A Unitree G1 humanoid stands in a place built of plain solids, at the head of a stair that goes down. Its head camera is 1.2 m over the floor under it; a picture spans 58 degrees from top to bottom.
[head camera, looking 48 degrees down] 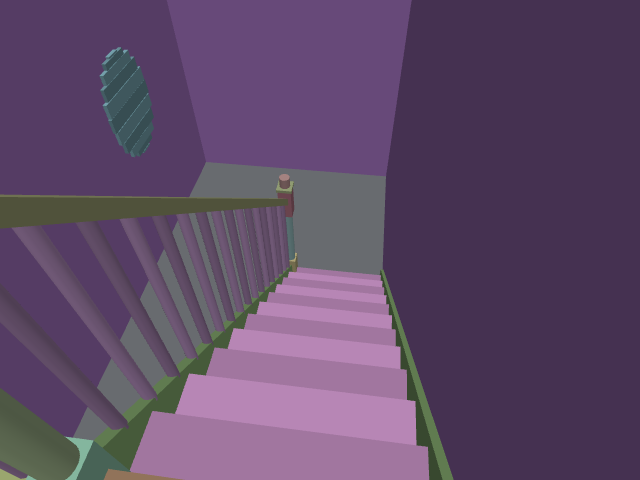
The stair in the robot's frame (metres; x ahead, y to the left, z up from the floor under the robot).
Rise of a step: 0.20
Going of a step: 0.22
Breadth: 0.88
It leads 7 degrees to the right of straight ahead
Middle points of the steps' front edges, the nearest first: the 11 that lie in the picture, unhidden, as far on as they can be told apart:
0.47 0.11 -0.21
0.69 0.08 -0.41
0.92 0.05 -0.62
1.14 0.02 -0.82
1.36 -0.01 -1.03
1.58 -0.03 -1.23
1.80 -0.06 -1.43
2.02 -0.09 -1.64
2.24 -0.12 -1.84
2.46 -0.14 -2.04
2.68 -0.19 -2.25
